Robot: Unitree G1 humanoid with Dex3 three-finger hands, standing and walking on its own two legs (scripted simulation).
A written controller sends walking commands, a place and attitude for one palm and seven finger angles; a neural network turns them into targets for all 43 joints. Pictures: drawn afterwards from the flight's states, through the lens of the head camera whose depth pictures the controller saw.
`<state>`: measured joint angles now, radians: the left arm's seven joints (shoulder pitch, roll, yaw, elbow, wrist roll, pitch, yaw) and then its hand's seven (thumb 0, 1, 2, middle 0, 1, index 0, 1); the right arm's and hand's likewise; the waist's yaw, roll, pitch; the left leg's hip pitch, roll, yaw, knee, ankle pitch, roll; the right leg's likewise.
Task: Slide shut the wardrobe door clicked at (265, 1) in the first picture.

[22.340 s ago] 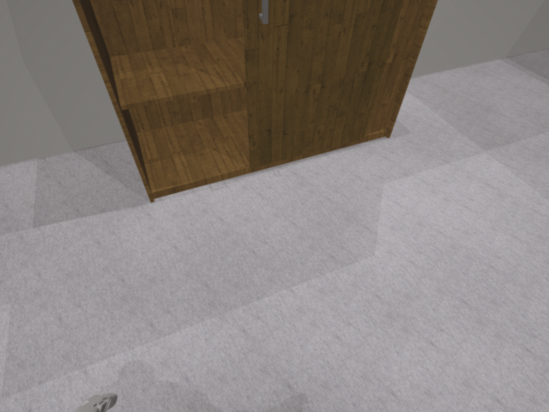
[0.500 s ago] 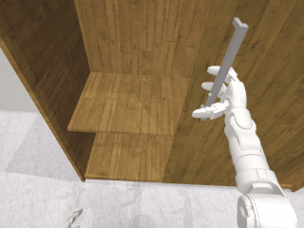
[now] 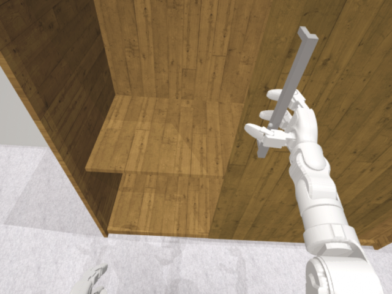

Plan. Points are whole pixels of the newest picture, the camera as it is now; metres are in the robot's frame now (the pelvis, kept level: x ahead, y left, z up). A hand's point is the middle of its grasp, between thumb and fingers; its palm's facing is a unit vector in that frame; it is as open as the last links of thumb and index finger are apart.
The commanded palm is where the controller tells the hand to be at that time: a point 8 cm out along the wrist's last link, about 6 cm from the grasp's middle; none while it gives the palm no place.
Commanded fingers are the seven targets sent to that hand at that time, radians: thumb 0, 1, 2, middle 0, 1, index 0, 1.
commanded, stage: grip the handle and tug to test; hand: right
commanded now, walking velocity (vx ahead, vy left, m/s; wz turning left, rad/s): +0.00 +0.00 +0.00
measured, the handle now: (278, 103) +0.48 -0.12 +0.16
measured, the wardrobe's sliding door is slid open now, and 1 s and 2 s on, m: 0.51 0.51 0.48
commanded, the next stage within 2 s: tug the door sideways, standing still in 1.02 s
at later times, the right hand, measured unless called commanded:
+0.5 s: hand (270, 124) +0.42 -0.10 +0.15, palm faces -0.03 +1.00 +0.00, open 5.5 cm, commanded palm +0.40 -0.15 +0.15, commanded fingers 0.00 -0.90 -0.90 0.45 1.40 0.45 1.40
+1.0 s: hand (270, 125) +0.42 -0.10 +0.15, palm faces -0.04 +1.00 +0.00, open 5.7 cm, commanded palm +0.37 -0.15 +0.15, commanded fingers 0.00 -0.90 -0.90 0.45 1.40 0.45 1.40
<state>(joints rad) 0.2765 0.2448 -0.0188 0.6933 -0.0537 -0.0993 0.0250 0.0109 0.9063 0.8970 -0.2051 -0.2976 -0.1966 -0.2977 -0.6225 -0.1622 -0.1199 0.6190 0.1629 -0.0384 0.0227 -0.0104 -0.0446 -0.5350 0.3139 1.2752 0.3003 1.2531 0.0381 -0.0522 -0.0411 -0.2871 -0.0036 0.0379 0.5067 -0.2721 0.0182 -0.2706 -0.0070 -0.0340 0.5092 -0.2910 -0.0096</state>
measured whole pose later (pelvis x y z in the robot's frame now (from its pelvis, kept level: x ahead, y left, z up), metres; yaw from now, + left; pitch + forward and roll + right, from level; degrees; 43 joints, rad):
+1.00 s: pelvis +0.02 +0.00 +0.00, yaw +2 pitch +3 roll +0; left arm 0.28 0.24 -0.01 0.66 -0.05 -0.09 0.01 0.01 0.91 0.90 -0.20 -0.30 -0.20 -0.30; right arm -0.49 -0.17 -0.15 0.44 0.17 0.01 0.03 0.01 -0.80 -0.81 0.31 1.39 0.29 1.35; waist 0.05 -0.06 -0.05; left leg -0.27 -0.01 0.01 0.49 -0.28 0.02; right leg -0.23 -0.02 -0.06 0.48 -0.30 -0.01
